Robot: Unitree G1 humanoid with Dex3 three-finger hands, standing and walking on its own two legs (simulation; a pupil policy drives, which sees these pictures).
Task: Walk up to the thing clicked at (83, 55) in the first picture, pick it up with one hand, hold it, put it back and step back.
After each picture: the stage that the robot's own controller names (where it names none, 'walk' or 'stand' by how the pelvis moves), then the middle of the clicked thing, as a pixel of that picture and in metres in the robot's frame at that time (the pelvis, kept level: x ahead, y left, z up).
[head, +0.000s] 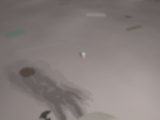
stand; (83, 55) +1.30 +0.16 -0.72
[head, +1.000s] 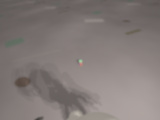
walk; (80, 62) +1.17 +0.28 -0.71
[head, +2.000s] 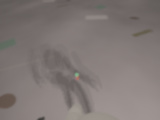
walk; (77, 76) +0.74 +0.28 -0.72
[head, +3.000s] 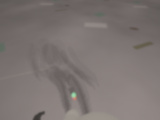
walk; (73, 96) +0.45 +0.21 -0.71
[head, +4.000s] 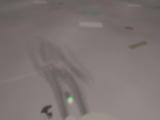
stand; (70, 101) +0.37 +0.21 -0.72
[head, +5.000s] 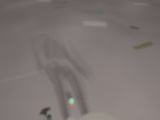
stand; (71, 102) +0.35 +0.20 -0.72
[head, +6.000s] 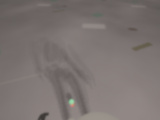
stand; (71, 103) +0.37 +0.21 -0.73
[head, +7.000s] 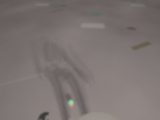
stand; (71, 103) +0.35 +0.22 -0.73
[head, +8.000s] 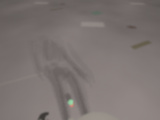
go down; (71, 103) +0.34 +0.22 -0.73
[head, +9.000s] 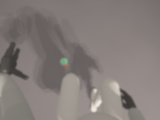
go down; (64, 62) +0.44 +0.22 -0.35
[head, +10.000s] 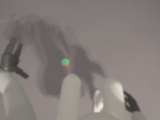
approach; (65, 63) +0.44 +0.22 -0.32
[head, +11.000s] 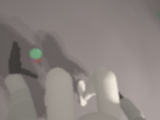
close in; (36, 56) +0.43 +0.26 -0.22
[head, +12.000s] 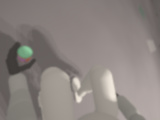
close; (24, 54) +0.43 +0.27 -0.22
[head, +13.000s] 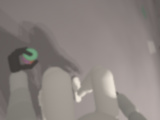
lift; (29, 56) +0.40 +0.25 -0.23
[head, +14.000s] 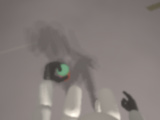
lift; (64, 73) +0.33 +0.18 -0.02
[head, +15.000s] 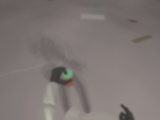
hold; (68, 78) +0.32 +0.16 +0.00
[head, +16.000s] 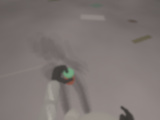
hold; (69, 77) +0.33 +0.16 +0.00
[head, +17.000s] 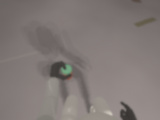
crouch; (67, 72) +0.36 +0.16 -0.05
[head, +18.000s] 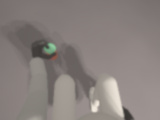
lower; (51, 52) +0.47 +0.23 -0.08
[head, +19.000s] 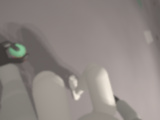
lower; (19, 54) +0.44 +0.26 -0.23
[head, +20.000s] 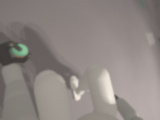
lower; (21, 53) +0.43 +0.26 -0.23
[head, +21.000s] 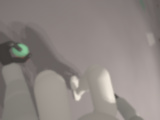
lower; (21, 53) +0.43 +0.26 -0.23
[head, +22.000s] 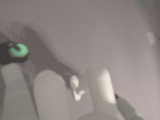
lower; (21, 53) +0.43 +0.27 -0.23
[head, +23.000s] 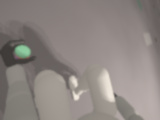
open; (22, 54) +0.43 +0.25 -0.23
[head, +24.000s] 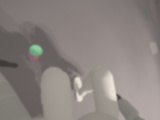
stand; (34, 53) +0.43 +0.24 -0.23
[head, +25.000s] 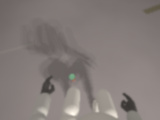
walk; (72, 77) +0.42 +0.17 -0.51
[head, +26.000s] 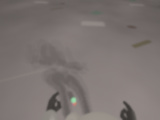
stand; (73, 101) +0.38 +0.16 -0.66
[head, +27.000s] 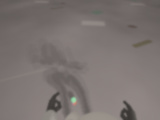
stand; (73, 101) +0.38 +0.16 -0.67
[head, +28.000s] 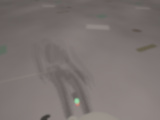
stand; (76, 102) +0.39 +0.15 -0.72
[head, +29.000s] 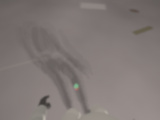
walk; (76, 87) +0.43 +0.12 -0.71
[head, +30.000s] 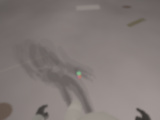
walk; (78, 75) +0.66 +0.18 -0.69
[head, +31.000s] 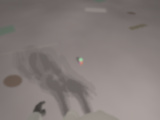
stand; (80, 61) +0.99 +0.19 -0.69
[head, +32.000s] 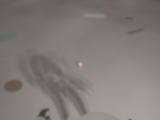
stand; (80, 65) +0.98 +0.19 -0.72
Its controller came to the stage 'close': yes
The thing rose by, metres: 0.71
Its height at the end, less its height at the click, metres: +0.00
